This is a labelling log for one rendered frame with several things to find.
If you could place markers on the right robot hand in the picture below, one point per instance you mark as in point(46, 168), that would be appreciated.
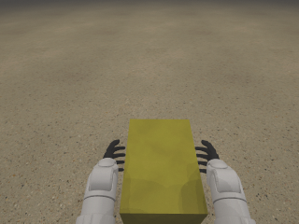
point(211, 154)

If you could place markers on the robot left forearm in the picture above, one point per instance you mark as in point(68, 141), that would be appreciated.
point(100, 194)

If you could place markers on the robot right forearm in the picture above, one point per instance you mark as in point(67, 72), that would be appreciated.
point(228, 197)

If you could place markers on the left robot hand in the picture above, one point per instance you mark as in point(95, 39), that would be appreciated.
point(110, 153)

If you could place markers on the carton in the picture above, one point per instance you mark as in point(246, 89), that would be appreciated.
point(161, 179)

